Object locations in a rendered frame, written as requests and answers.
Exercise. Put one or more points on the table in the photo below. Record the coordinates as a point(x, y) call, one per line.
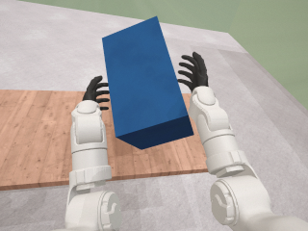
point(35, 143)

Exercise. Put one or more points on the left robot hand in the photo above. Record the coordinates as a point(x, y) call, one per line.
point(92, 92)

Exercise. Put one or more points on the left robot upper arm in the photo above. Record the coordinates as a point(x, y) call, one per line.
point(93, 211)

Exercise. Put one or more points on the right robot forearm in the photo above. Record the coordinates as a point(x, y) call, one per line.
point(224, 157)

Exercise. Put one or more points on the carton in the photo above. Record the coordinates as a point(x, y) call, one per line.
point(147, 104)

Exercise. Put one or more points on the left robot forearm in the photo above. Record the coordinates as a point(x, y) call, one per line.
point(88, 139)

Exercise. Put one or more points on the right robot hand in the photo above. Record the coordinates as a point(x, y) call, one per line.
point(198, 77)

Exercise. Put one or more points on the right robot upper arm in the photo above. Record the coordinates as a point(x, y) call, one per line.
point(243, 204)

